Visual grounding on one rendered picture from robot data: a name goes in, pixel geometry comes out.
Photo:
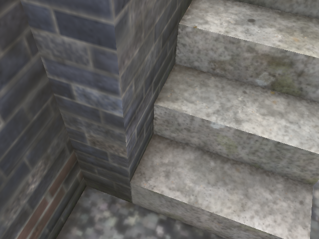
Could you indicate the stairs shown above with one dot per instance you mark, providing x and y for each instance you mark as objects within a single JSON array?
[{"x": 235, "y": 149}]

